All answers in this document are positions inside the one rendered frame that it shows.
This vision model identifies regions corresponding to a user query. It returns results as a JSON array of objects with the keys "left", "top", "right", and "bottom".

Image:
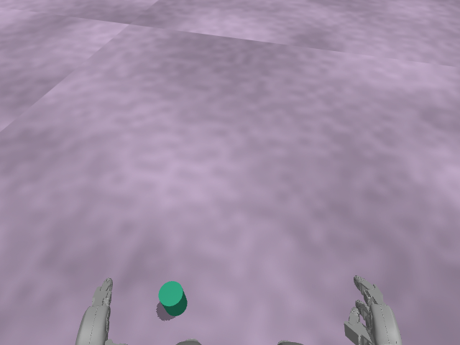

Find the can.
[{"left": 159, "top": 281, "right": 188, "bottom": 316}]

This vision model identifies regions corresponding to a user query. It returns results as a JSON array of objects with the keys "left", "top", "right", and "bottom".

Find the right robot hand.
[{"left": 344, "top": 275, "right": 403, "bottom": 345}]

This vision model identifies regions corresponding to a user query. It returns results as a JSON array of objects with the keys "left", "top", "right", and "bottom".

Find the left robot hand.
[{"left": 75, "top": 278, "right": 127, "bottom": 345}]

